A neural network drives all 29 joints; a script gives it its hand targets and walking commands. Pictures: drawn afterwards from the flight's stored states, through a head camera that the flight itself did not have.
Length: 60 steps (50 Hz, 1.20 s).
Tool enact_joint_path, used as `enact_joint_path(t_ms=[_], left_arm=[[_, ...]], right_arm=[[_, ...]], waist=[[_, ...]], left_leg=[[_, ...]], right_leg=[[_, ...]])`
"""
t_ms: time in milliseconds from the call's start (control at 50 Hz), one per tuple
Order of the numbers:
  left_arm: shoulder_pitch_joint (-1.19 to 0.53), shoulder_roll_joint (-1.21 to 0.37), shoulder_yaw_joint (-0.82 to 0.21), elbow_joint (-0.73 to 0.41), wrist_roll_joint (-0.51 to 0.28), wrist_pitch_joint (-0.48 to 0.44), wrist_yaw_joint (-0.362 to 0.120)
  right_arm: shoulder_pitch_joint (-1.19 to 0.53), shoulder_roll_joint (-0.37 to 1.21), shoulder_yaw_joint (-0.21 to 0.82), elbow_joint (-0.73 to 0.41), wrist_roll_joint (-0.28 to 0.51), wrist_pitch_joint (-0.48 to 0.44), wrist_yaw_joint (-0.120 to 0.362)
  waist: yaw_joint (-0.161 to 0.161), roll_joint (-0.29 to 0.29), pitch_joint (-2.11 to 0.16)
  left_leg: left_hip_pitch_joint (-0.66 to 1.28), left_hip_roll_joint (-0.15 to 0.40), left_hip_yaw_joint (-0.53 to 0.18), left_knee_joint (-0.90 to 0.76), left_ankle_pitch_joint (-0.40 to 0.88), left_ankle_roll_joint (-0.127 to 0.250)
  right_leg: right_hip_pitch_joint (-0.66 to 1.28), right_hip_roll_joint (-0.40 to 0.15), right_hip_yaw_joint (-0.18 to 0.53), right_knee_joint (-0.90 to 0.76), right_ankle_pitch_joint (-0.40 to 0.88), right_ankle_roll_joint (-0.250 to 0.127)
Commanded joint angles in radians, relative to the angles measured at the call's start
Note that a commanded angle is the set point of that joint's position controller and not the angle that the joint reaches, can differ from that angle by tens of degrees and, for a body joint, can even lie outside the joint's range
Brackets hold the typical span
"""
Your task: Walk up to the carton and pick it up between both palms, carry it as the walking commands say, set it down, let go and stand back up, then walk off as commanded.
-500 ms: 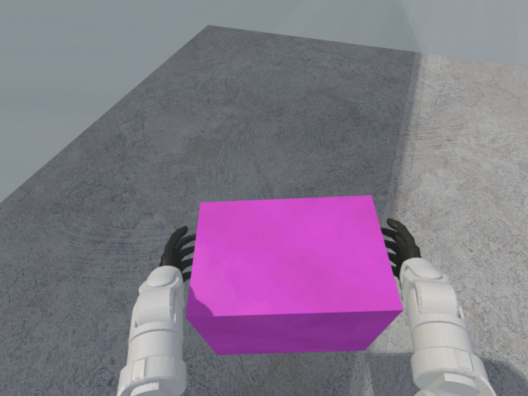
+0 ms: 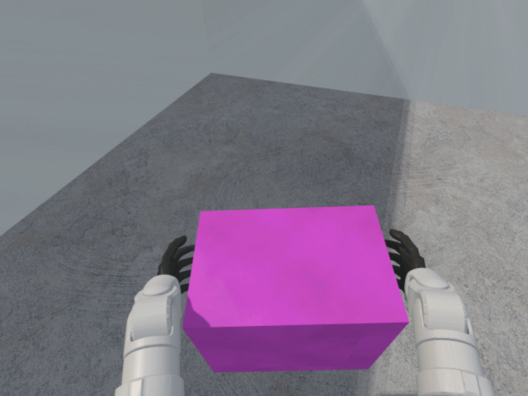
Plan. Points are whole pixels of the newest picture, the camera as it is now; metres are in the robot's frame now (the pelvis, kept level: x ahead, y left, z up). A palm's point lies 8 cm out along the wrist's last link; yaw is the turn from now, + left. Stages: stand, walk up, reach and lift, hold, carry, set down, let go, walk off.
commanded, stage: reach and lift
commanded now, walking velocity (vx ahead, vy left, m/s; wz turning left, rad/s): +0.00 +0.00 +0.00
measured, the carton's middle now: (288, 294) +0.30 +0.01 -0.03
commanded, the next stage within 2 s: hold in 1.06 s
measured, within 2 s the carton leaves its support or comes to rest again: neither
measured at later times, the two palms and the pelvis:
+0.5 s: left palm (173, 278) +0.27 +0.19 +0.05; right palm (419, 281) +0.28 -0.19 +0.05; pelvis +0.00 +0.00 +0.00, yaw +0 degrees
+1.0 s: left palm (173, 277) +0.27 +0.19 +0.04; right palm (419, 284) +0.28 -0.19 +0.05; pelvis +0.01 +0.01 +0.00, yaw +0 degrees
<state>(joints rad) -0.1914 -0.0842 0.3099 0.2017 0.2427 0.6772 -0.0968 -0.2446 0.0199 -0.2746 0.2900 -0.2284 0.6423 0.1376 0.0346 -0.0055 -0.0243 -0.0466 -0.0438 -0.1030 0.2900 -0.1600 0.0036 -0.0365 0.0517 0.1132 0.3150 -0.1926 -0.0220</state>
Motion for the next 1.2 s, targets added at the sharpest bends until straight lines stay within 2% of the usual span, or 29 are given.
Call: enact_joint_path(t_ms=[0,180,620,1180], left_arm=[[-0.493,-0.782,-0.579,-0.061,-0.205,0.004,-0.19],[-0.485,-0.744,-0.573,-0.085,-0.204,0.029,-0.196],[-0.42,-0.726,-0.603,-0.14,-0.21,0.032,-0.181],[-0.414,-0.71,-0.61,-0.144,-0.21,0.015,-0.186]], right_arm=[[-0.463,0.819,0.557,-0.084,0.208,0.002,0.196],[-0.446,0.801,0.543,-0.118,0.198,0.035,0.177],[-0.383,0.757,0.564,-0.201,0.205,0.046,0.158],[-0.364,0.763,0.577,-0.213,0.201,0.04,0.152]], waist=[[0.002,-0.004,-0.157],[-0.023,-0.006,-0.133],[-0.048,0.006,-0.162],[-0.044,-0.003,-0.156]], left_leg=[[0.096,-0.038,0.046,-0.034,0.163,-0.019],[0.084,-0.051,0.056,-0.043,0.128,-0.017],[0.112,-0.057,0.039,-0.047,0.214,-0.02],[0.106,-0.059,0.043,-0.05,0.201,-0.012]], right_leg=[[0.0,0.024,-0.034,-0.067,0.164,0.014],[0.024,0.024,-0.034,-0.083,0.161,0.016],[0.032,0.045,-0.052,-0.085,0.238,0.02],[0.035,0.039,-0.053,-0.088,0.232,0.027]])
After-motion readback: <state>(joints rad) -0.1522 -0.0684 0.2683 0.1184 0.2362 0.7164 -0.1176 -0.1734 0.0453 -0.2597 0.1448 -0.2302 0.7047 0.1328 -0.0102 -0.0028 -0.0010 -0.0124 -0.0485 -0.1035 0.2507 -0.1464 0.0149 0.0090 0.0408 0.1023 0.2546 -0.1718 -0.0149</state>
